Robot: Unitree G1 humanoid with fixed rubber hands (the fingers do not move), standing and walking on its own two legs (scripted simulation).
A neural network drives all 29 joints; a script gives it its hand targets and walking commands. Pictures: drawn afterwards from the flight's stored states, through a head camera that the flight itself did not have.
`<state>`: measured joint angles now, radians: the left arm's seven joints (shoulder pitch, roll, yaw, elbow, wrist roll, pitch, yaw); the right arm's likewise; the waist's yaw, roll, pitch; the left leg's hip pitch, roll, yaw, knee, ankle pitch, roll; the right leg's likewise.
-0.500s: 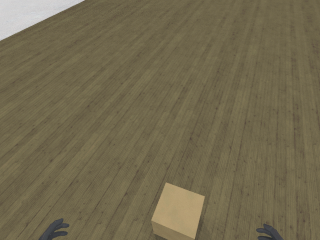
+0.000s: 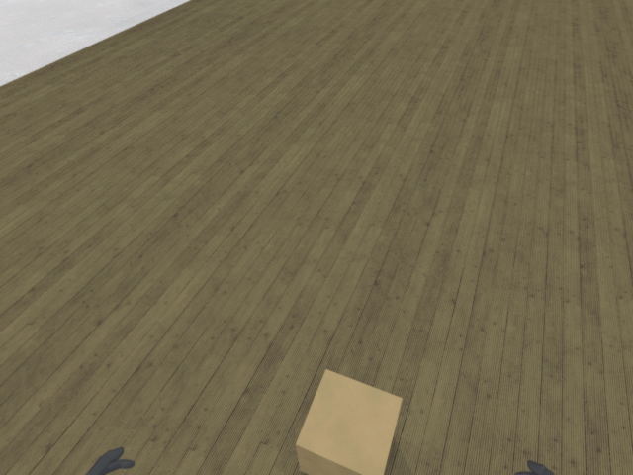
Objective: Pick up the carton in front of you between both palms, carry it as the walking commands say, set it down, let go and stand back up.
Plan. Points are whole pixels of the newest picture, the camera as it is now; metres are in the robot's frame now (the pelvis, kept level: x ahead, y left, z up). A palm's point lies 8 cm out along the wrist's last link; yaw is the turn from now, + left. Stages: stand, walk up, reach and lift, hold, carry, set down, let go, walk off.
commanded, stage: stand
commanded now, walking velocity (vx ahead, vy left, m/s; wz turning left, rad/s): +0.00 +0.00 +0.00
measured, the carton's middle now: (348, 436) +0.37 -0.05 -0.65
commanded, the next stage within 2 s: none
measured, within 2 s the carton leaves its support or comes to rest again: neither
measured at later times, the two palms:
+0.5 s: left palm out of the picture +0.08 +0.31 -0.09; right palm out of the picture +0.08 -0.30 -0.10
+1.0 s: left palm out of the picture +0.07 +0.32 -0.09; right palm out of the picture +0.07 -0.30 -0.10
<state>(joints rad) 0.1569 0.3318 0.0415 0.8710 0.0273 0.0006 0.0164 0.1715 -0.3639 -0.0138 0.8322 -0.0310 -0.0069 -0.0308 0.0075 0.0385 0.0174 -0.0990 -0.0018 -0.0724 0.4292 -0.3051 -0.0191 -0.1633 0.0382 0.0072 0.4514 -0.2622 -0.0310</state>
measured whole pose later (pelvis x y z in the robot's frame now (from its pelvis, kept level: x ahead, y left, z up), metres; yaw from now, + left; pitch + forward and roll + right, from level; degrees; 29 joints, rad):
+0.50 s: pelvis -0.02 +0.00 +0.00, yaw +0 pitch -2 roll +0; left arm 0.13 0.36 0.03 0.98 0.02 0.00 0.01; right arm 0.16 -0.39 0.00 0.96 -0.03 -0.02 -0.02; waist 0.01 0.03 0.02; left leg -0.08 0.00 -0.06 0.37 -0.25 -0.02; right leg -0.14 0.03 0.02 0.39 -0.20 -0.02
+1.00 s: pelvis -0.02 +0.01 +0.01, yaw +0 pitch -2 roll +0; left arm 0.11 0.38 0.01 1.03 0.01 -0.01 0.01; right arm 0.14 -0.39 0.00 1.01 -0.02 -0.02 -0.02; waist 0.01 0.02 0.03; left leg -0.07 -0.01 -0.06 0.34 -0.23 -0.01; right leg -0.14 0.03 0.02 0.36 -0.18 -0.02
